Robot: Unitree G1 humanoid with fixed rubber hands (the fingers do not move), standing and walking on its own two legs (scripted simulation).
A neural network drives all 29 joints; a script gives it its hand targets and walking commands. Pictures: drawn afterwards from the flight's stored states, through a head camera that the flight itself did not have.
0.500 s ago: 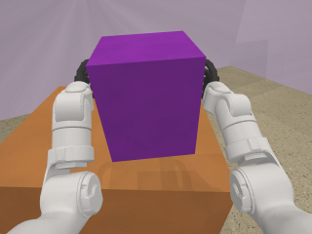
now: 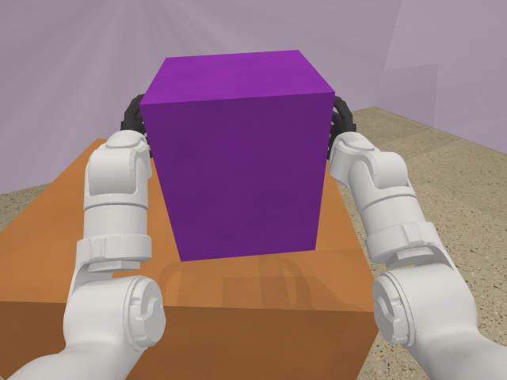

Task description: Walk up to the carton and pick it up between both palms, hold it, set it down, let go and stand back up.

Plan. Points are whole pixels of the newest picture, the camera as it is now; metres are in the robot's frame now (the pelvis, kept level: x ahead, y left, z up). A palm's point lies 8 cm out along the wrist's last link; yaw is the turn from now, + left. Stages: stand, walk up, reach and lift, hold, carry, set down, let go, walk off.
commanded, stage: hold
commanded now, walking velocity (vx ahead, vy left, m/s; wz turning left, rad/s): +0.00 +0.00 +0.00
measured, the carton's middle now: (240, 153) +0.40 +0.00 +0.25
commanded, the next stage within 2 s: none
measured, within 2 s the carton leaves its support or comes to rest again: neither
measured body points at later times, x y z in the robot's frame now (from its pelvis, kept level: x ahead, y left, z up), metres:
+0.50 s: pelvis +0.00 +0.00 +0.00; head -0.08 +0.02 +0.44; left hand +0.39 +0.16 +0.29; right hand +0.38 -0.15 +0.27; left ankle +0.00 +0.12 -0.75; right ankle +0.04 -0.11 -0.75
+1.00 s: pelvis +0.00 +0.00 +0.00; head -0.08 +0.02 +0.44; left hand +0.39 +0.15 +0.28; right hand +0.39 -0.15 +0.28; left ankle +0.00 +0.12 -0.75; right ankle +0.04 -0.11 -0.75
